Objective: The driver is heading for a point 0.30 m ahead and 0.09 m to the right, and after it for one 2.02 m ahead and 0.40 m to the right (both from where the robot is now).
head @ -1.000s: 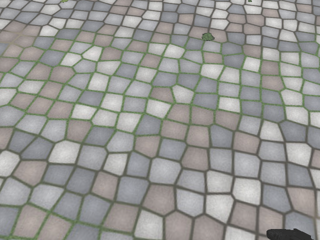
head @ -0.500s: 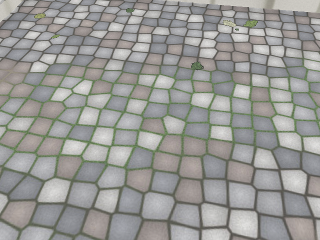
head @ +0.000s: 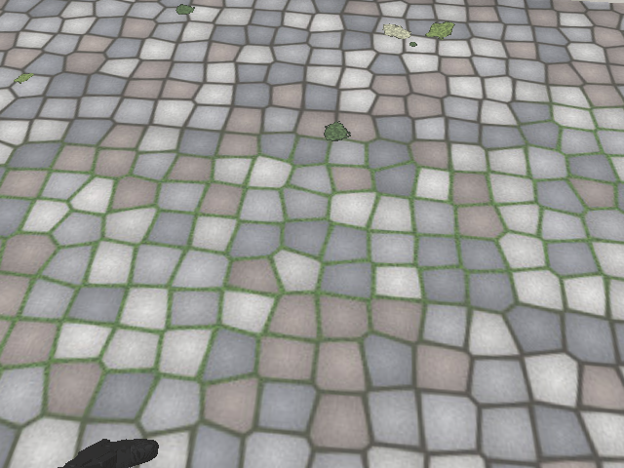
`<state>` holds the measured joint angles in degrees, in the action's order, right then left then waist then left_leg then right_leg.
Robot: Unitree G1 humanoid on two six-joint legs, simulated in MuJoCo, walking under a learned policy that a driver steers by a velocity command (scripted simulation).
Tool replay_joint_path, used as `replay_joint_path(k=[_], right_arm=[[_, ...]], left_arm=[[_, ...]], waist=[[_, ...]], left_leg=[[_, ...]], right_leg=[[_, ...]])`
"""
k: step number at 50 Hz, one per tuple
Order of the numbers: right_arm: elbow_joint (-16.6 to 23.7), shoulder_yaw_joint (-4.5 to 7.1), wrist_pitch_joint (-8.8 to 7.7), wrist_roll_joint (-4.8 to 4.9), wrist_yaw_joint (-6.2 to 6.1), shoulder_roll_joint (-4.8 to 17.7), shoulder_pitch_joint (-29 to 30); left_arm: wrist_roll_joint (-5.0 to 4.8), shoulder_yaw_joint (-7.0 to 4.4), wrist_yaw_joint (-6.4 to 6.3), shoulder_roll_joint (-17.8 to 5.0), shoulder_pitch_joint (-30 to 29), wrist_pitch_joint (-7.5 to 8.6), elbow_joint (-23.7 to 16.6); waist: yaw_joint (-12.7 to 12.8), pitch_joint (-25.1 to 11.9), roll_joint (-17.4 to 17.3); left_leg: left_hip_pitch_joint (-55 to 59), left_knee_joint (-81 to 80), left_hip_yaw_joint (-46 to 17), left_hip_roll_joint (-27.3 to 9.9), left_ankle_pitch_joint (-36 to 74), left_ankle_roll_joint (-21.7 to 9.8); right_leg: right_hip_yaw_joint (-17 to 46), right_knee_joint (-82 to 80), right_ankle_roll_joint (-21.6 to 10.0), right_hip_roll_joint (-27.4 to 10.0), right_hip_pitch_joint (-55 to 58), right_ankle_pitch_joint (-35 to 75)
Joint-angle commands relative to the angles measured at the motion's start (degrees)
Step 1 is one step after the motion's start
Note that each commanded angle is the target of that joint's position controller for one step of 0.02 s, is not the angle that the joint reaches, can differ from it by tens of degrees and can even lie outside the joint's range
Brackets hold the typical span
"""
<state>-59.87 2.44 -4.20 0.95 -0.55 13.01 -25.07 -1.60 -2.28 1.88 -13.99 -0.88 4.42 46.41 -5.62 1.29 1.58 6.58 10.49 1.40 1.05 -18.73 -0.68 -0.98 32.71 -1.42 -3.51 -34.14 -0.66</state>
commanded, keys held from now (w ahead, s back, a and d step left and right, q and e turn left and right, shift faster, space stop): w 1.00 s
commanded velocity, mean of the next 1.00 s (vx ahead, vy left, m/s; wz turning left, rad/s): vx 0.49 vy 0.00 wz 0.00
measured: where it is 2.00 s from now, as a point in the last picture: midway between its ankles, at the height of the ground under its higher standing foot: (289, 230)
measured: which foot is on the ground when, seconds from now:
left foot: down 0.00-0.10, up 0.12-0.62, down 0.64-1.00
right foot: up 0.00-0.06, down 0.08-0.66, up 0.68-1.00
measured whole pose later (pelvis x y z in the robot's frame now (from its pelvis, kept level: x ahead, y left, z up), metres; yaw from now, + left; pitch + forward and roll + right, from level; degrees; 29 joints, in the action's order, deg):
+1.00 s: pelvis +0.57 +0.02 +0.01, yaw +0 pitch +1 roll +2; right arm -57.0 2.8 -5.1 0.3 0.2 13.8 -19.6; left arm -0.6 -3.5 0.1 -15.5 4.5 4.2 50.0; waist -3.7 0.3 2.4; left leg -1.7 11.3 3.4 3.6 -11.2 -3.2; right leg 1.9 39.4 -0.2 -7.6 -39.2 3.0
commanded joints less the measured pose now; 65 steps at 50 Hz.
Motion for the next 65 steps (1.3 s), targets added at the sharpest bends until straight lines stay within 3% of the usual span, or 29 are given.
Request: replay_joint_path(k=[1, 3, 4, 5, 6, 7, 9, 11, 14, 21, 27, 30, 32, 33, 34, 35, 36, 38, 42, 48, 53, 56, 58, 59, 60, 61, 62, 64, 65], right_arm=[[1.71, 2.42, -0.15, 0.27, -0.29, 10.72, 1.04], [2.16, 2.38, 0.59, -0.16, -0.29, 10.50, 2.53], [3.18, 1.68, 0.86, -0.86, -0.32, 9.05, 2.72], [4.07, -0.61, -0.11, -0.94, 0.22, 0.92, -4.55], [3.19, -0.09, -1.68, 0.15, 0.71, 3.72, -2.89], [5.36, 1.30, -2.61, 1.79, 0.96, 8.61, 3.34], [6.44, 1.72, -2.70, 1.04, 0.13, 8.76, 8.42], [5.68, 1.84, -1.08, 0.21, -0.30, 6.33, 5.80], [6.79, 2.00, 0.18, -0.17, -0.52, 5.58, 8.48], [11.41, 1.51, -0.74, -0.56, 0.58, 4.62, 23.27], [15.15, 0.62, -1.52, 0.11, 2.58, 4.93, 31.60], [14.61, 1.58, -1.96, 0.22, 3.05, 7.80, 26.61], [9.29, 4.19, -1.99, -0.32, 2.34, 13.23, 7.94], [7.57, 5.73, -1.56, -1.18, 1.94, 19.11, -0.52], [7.11, 4.49, -1.27, -0.53, 1.98, 15.41, -1.31], [7.66, 3.32, -1.36, -0.18, 1.85, 12.09, 3.16], [9.06, 2.74, -1.39, -0.37, 1.68, 10.19, 8.36], [9.78, 1.63, -1.81, -1.44, 2.00, 6.74, 14.24], [8.21, 1.93, -2.33, -1.27, 1.86, 8.28, 13.04], [6.14, 2.08, -1.73, -0.61, 0.33, 9.91, 7.77], [3.38, 2.47, -0.56, 0.04, 0.05, 10.67, 2.62], [3.14, 3.06, 0.42, 0.14, -0.28, 11.75, 3.41], [3.75, 2.79, 1.09, -0.02, -0.33, 11.12, 5.38], [4.99, 1.84, 1.17, -0.86, -0.39, 9.19, 4.72], [5.33, -0.41, -0.13, -1.11, 0.39, 1.50, -2.56], [4.62, 0.48, -1.63, -0.04, 0.73, 5.93, 0.32], [6.50, 1.56, -2.62, 1.58, 0.98, 9.84, 5.92], [7.49, 1.86, -2.72, 0.82, 0.27, 9.47, 11.19], [7.25, 2.13, -2.00, 0.36, 0.08, 8.75, 10.15]], left_arm=[[0.04, -1.53, 0.46, -6.14, -3.14, 0.97, -4.33], [0.18, -3.61, 0.02, -9.37, 9.76, 0.77, -0.51], [0.36, -4.76, -0.51, -12.12, 20.55, 0.53, 2.20], [1.38, -5.82, -0.53, -17.95, 26.47, 0.35, 3.71], [1.00, -4.34, -0.21, -13.25, 25.85, 0.42, 3.75], [0.75, -3.35, -0.17, -10.60, 19.65, 0.80, 2.93], [1.49, -2.19, 0.14, -7.02, 10.94, 1.34, 1.42], [2.17, -1.68, 0.50, -5.20, 8.79, 1.87, 1.77], [2.01, -1.94, -0.13, -6.91, 11.84, 2.27, 3.49], [1.19, -2.07, -2.15, -8.89, 19.73, 1.55, 6.43], [0.68, -2.57, -2.50, -9.71, 25.28, -0.14, 9.51], [0.59, -3.13, -2.65, -11.08, 23.46, -0.99, 9.25], [1.19, -2.11, -2.68, -8.90, 22.24, -1.42, 8.01], [1.65, -0.19, -1.94, -2.73, 28.52, -0.32, 7.01], [1.08, 0.09, -1.72, -2.71, 27.65, 1.24, 7.73], [-0.67, -1.50, -1.47, -8.46, 21.96, 2.35, 6.10], [-1.25, -1.60, -1.61, -9.11, 17.70, 2.83, 4.81], [0.13, -2.25, -2.29, -8.08, 16.17, 2.06, 4.78], [0.82, -2.00, -2.52, -4.71, 16.46, -0.21, 4.47], [1.09, -1.44, -1.75, -3.45, 3.86, 0.36, 0.73], [0.47, -0.97, -0.24, -4.00, -3.60, 0.80, -2.03], [0.43, -1.55, 0.52, -6.06, -1.72, 1.26, -2.33], [0.68, -3.62, 0.19, -9.65, 11.17, 1.31, 1.50], [1.31, -4.90, -0.34, -13.57, 21.94, 1.22, 4.05], [1.36, -5.95, -0.30, -18.28, 26.67, 0.85, 5.60], [0.87, -4.30, -0.23, -12.83, 26.34, 0.82, 5.29], [0.81, -3.47, -0.43, -10.51, 21.16, 1.07, 4.41], [1.74, -2.45, -0.36, -7.30, 13.22, 1.37, 2.87], [2.32, -1.99, -0.25, -5.90, 11.75, 1.67, 2.87]], waist=[[4.44, 3.90, -7.00], [11.22, -4.26, -7.24], [15.38, -11.21, -4.26], [12.18, -20.69, 11.99], [12.87, -22.55, 11.84], [11.51, -11.84, 8.71], [7.71, -3.40, 1.67], [4.36, -2.54, 3.68], [3.91, -0.36, 2.53], [8.03, 2.50, 1.10], [10.06, 4.56, 0.91], [6.31, 0.83, 3.38], [-2.00, -11.55, 1.92], [-0.92, -21.44, -10.57], [-1.33, -25.18, -15.25], [-1.20, -16.94, -12.18], [0.29, -10.76, -8.76], [4.24, -4.17, -5.88], [6.70, -1.17, -5.48], [3.43, 1.59, -4.69], [1.43, 3.70, -4.62], [3.87, 2.02, -5.76], [10.60, -5.74, -5.79], [13.98, -14.12, -0.99], [10.71, -21.78, 14.13], [12.42, -22.78, 11.28], [11.75, -14.00, 8.54], [8.52, -5.16, 1.38], [6.41, -4.29, 2.61]], left_leg=[[-3.93, 0.74, -5.63, -16.20, 30.25, -8.09], [-5.89, 16.18, -2.41, -13.10, 46.92, -5.89], [-16.24, 31.75, -0.67, -10.22, 38.18, -3.99], [-37.45, 55.84, 0.20, 0.30, 6.15, -0.05], [-44.44, 64.67, -8.35, 1.32, -13.05, -1.01], [-49.95, 67.80, -7.89, -2.22, -9.62, -2.36], [-45.95, 62.11, -5.63, -7.67, 0.44, -3.03], [-39.00, 57.21, -6.12, -10.00, 4.31, -2.83], [-41.46, 51.39, -5.22, -10.56, 8.66, -1.51], [-45.08, 28.20, -2.68, -8.04, 27.07, 0.42], [-46.87, 19.37, -2.27, -6.21, 21.63, -1.10], [-37.08, 17.44, 0.18, -3.14, 14.71, -3.52], [-9.11, 18.88, -1.85, -4.65, 16.23, -7.80], [16.10, 17.71, -27.05, -20.09, 8.45, -16.96], [19.66, 8.18, -43.68, -24.25, 2.78, -19.40], [13.39, 6.97, -36.33, -21.90, 0.19, -16.00], [4.52, 5.74, -28.24, -19.87, 3.24, -13.98], [-10.24, 1.56, -18.51, -15.65, 10.77, -12.04], [-17.53, -3.47, -11.66, -13.88, 17.16, -13.18], [-15.76, -4.89, -4.32, -10.89, 20.53, -10.72], [-6.22, -1.88, -4.72, -14.59, 20.30, -10.21], [-1.50, 3.24, -5.14, -16.58, 29.49, -8.75], [-3.90, 18.13, -2.02, -12.85, 45.09, -6.56], [-14.87, 34.81, 0.43, -9.46, 33.82, -4.67], [-39.04, 56.59, 0.67, 1.66, 0.08, -0.50], [-46.14, 64.35, -7.82, 1.07, -14.01, -1.26], [-50.75, 66.40, -7.70, -2.12, -10.48, -2.42], [-47.22, 60.29, -5.29, -7.37, -1.21, -2.59], [-43.24, 57.50, -5.83, -9.05, 1.27, -2.59]], right_leg=[[-0.30, -2.15, -2.52, 1.14, 4.71, -1.02], [-2.83, -1.79, -5.06, 4.57, 22.11, -3.37], [3.70, -0.55, -7.63, -1.10, 38.61, -5.47], [31.87, -7.29, -17.03, -16.38, 58.17, -19.30], [46.35, -17.79, -17.77, -18.70, 57.25, -28.59], [38.39, -18.82, -14.31, -17.02, 48.63, -29.62], [23.73, -21.30, -11.49, -12.55, 31.26, -17.74], [16.41, -24.01, -10.34, -9.11, 23.14, -11.97], [12.04, -26.93, -11.73, -8.42, 20.63, -7.84], [5.73, -28.04, -9.84, -6.98, 25.58, -2.74], [5.41, -23.19, -9.46, -10.94, 37.30, 1.73], [4.96, -15.82, -7.86, -11.51, 40.08, 19.05], [0.74, 6.69, -4.78, -6.21, 30.15, 24.28], [-2.22, 30.30, -0.10, 2.57, 5.52, 1.69], [5.53, 40.59, 0.15, 7.04, -4.11, -31.53], [7.98, 44.78, -1.18, 3.12, -9.65, -29.76], [5.96, 43.13, -1.88, -0.20, -10.04, -24.37], [5.12, 35.69, -1.68, -4.36, -4.03, -16.86], [4.22, 28.19, 0.14, -5.73, -1.86, -11.33], [1.46, 6.13, 1.42, -3.32, -2.28, 6.54], [1.65, -1.75, -0.01, -1.84, -3.94, 4.96], [0.88, -3.71, -2.21, -0.33, 0.26, -1.78], [-2.27, -4.90, -4.74, 3.27, 18.51, -2.71], [6.46, -2.66, -7.98, -4.52, 36.50, -1.38], [34.11, -8.46, -17.71, -17.84, 57.27, -13.10], [42.61, -14.99, -17.26, -18.38, 57.69, -19.64], [34.42, -15.84, -14.45, -16.74, 50.54, -19.07], [21.99, -18.91, -12.19, -12.70, 34.01, -8.82], [18.42, -20.47, -11.38, -11.01, 29.24, -5.64]])
Keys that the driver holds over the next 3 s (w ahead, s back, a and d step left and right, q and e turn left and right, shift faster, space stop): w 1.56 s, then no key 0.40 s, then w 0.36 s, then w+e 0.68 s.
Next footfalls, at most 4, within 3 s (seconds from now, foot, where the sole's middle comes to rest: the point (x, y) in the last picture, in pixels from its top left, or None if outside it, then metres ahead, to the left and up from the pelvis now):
0.08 right None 0.23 -0.13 -0.77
0.64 left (246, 439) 0.55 0.11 -0.77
1.18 right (340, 305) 0.86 -0.13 -0.77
1.70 left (243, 219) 1.16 0.10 -0.77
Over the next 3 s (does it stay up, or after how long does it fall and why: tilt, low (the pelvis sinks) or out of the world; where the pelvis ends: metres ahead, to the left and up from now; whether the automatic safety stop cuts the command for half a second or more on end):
stays up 1.47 -0.02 -0.02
